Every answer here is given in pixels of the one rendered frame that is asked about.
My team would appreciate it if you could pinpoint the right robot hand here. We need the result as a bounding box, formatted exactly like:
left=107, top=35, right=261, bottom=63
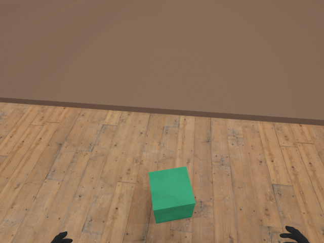
left=279, top=226, right=310, bottom=243

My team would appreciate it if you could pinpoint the left robot hand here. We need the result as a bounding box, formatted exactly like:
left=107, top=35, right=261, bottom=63
left=51, top=231, right=73, bottom=243

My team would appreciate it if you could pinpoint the carton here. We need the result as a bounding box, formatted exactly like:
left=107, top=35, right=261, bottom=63
left=149, top=167, right=195, bottom=224

